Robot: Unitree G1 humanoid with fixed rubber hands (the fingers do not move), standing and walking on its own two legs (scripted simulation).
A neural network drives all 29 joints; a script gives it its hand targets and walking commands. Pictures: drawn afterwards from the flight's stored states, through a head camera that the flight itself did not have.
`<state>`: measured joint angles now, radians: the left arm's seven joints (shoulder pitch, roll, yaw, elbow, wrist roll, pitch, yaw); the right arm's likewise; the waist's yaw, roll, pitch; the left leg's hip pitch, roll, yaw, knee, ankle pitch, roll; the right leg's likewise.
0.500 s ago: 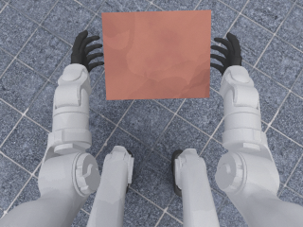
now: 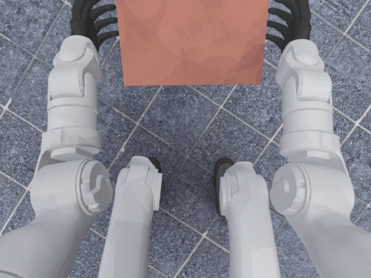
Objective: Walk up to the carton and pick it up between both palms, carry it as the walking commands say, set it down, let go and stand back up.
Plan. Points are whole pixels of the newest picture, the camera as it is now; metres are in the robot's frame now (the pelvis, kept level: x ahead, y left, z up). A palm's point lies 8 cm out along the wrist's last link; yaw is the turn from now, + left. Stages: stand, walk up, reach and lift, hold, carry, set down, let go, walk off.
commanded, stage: set down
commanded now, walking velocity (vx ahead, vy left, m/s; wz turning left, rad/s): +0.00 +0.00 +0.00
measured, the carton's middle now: (191, 29) +0.57 +0.01 -0.22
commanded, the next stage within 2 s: none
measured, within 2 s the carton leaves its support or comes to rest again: rests again in 1.86 s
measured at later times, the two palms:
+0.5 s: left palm (103, 34) +0.55 +0.19 -0.20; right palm (276, 38) +0.56 -0.16 -0.20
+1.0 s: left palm (114, 40) +0.57 +0.19 -0.28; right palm (264, 43) +0.57 -0.17 -0.29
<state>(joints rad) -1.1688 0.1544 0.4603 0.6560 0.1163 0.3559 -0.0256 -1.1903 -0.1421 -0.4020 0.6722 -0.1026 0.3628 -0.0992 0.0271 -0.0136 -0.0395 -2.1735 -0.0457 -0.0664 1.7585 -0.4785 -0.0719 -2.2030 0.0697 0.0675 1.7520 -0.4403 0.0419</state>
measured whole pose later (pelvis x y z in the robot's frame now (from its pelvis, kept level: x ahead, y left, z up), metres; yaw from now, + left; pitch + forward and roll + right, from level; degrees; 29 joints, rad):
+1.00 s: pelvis +0.01 +0.01 -0.10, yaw -1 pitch +34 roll +0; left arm -1.54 0.35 0.21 0.94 -0.09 0.24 0.08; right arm -1.56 -0.40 -0.14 1.01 0.17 0.23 -0.13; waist 0.03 -0.01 0.52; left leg -2.16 -0.07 -0.07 2.20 -0.63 -0.07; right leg -2.18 0.07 0.06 2.18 -0.59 0.07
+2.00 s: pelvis +0.02 +0.01 -0.11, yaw -1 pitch +34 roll +0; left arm -1.54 0.35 0.31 1.04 -0.03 0.16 -0.01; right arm -1.55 -0.39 -0.24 1.10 0.10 0.16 -0.02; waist 0.02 -0.01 0.51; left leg -2.17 -0.07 -0.07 2.27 -0.69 -0.07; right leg -2.20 0.07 0.06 2.25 -0.65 0.06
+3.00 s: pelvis +0.02 +0.01 -0.11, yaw -1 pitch +34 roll +0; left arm -1.55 0.38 0.24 1.13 -0.02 0.09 0.00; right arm -1.54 -0.38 -0.25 1.12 0.05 0.09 -0.02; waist 0.02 -0.01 0.52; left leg -2.18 -0.06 -0.07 2.29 -0.70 -0.07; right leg -2.20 0.06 0.04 2.26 -0.66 0.05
